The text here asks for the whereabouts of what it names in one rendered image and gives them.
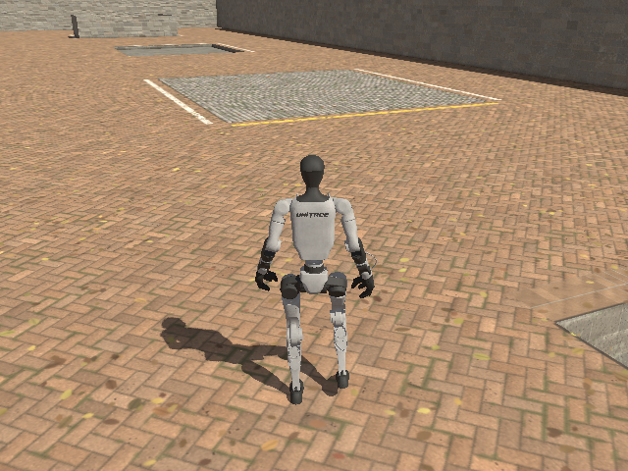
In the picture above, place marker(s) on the robot right hand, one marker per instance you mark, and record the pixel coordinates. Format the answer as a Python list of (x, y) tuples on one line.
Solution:
[(369, 284)]

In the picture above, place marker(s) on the humanoid robot head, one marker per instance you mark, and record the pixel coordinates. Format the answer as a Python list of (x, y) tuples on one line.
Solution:
[(312, 171)]

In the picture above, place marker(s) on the robot right upper arm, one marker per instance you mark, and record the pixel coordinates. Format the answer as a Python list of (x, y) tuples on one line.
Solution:
[(348, 222)]

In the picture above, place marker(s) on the robot right thigh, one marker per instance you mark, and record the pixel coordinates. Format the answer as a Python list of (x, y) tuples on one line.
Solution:
[(336, 286)]

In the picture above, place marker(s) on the robot left forearm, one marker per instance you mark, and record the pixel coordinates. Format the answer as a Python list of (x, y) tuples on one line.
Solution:
[(265, 259)]

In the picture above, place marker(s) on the robot left hand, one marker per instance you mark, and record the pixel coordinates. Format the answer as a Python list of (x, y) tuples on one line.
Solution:
[(268, 277)]

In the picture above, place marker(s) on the robot right forearm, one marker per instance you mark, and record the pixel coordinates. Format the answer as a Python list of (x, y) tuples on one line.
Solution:
[(361, 262)]

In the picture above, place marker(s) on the robot left upper arm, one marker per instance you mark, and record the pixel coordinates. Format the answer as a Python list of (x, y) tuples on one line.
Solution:
[(281, 208)]

